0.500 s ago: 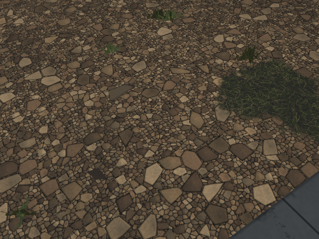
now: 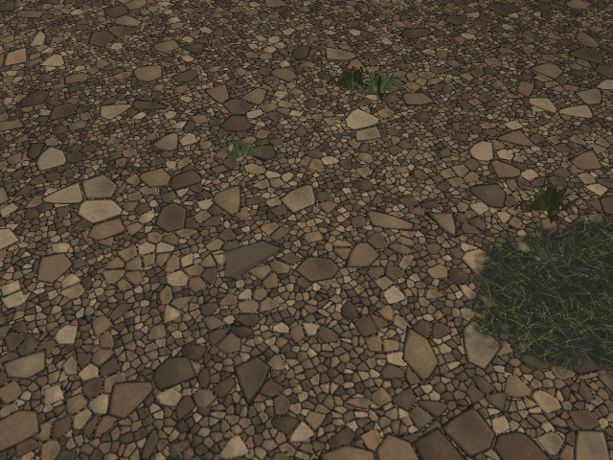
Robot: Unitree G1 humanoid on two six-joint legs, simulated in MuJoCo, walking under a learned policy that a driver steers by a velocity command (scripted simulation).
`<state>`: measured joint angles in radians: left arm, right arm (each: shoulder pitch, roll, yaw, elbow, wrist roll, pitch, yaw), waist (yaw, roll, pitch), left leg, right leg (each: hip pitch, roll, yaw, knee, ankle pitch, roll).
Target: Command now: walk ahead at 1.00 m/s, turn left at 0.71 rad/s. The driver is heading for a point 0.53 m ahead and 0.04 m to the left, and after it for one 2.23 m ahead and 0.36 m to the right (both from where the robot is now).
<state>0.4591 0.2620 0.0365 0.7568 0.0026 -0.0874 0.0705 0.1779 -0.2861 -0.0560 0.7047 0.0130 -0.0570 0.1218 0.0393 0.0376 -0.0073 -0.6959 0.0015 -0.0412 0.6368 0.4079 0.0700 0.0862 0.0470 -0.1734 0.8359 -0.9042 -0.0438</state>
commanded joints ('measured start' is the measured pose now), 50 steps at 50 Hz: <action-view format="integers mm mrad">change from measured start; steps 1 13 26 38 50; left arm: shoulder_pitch -8 -233 -139 -214 -205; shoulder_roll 135 108 171 192 141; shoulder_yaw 23 -15 51 86 70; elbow -24 -208 -138 -184 -224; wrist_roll -19 33 -11 -28 -30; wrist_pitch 7 -33 -21 113 136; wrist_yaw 18 -37 -96 -13 -40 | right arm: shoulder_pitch -149 -22 -37 -146 -108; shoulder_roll -31 -112 -76 -84 -107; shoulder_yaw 3 -13 12 6 -25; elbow -91 -10 -84 -85 -71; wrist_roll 10 -12 -24 -9 -37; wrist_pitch -39 -57 -7 28 50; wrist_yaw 17 -146 -123 -134 -171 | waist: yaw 20 99 18 -51 -37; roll -79 -127 -31 -161 77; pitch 190 172 -130 -141 -41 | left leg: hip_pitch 63 -80 -17 364 570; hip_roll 30 109 -66 -115 225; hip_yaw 106 -407 -95 -110 -135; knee -119 -398 754 -60 -352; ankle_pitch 42 -615 -875 -545 -298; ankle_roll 8 250 -74 -157 144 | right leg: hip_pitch -172 -621 -54 -401 -779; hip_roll -272 -242 -272 -71 -86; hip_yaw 50 321 763 668 229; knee -47 193 -440 -441 351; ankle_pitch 1117 752 1210 972 543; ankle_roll -7 136 -246 -97 151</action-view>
